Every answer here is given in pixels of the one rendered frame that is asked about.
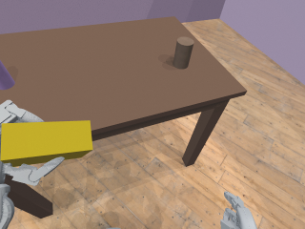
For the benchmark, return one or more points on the table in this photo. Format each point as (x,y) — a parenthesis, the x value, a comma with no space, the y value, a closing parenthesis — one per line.
(118,76)

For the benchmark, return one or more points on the sponge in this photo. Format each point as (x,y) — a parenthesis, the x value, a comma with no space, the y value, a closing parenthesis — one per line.
(40,142)

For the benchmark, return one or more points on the right robot hand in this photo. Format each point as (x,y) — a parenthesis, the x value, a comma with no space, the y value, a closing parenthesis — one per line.
(242,218)

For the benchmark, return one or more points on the left robot hand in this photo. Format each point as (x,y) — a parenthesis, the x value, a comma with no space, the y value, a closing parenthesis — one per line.
(10,113)

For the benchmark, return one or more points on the robot left forearm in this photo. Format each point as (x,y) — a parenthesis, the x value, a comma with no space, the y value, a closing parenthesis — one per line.
(7,208)

